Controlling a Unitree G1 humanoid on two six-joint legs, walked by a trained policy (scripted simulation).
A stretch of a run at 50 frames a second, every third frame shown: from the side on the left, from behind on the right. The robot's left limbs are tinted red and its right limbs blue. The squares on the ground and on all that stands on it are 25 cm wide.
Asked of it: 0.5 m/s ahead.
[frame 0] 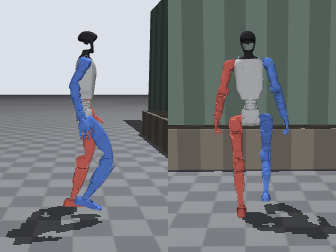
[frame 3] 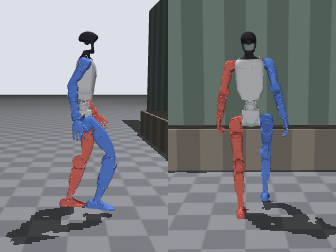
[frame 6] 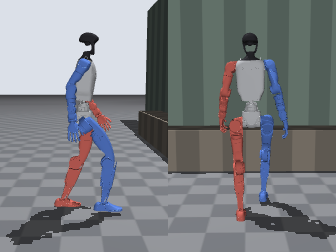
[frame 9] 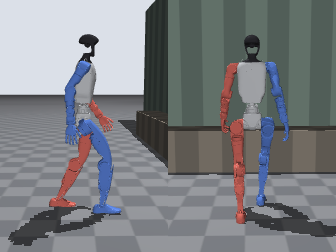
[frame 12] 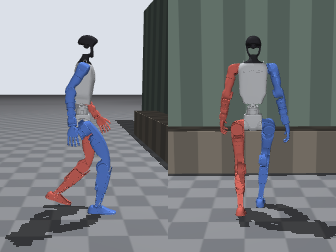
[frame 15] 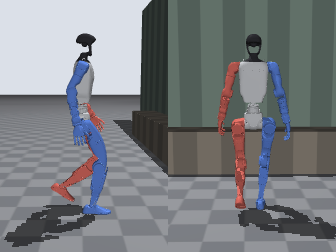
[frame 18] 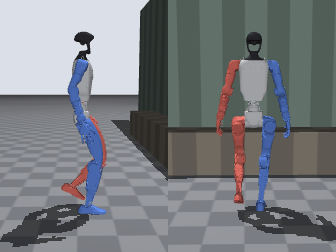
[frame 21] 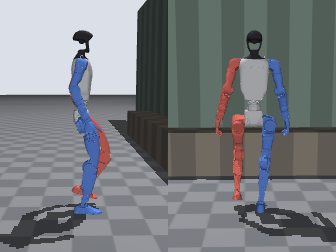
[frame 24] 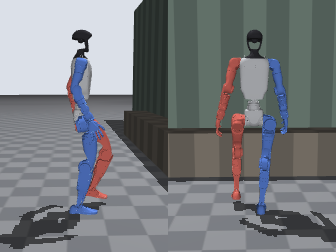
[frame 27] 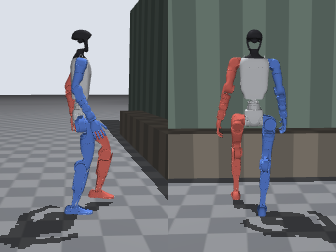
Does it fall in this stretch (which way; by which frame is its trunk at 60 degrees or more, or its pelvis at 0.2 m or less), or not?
no
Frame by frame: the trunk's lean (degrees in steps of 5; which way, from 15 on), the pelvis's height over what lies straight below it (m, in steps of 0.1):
0: 5, 0.8
3: 5, 0.8
6: 5, 0.8
9: 5, 0.8
12: 5, 0.7
15: 5, 0.8
18: 0, 0.8
21: 0, 0.8
24: 0, 0.8
27: 0, 0.8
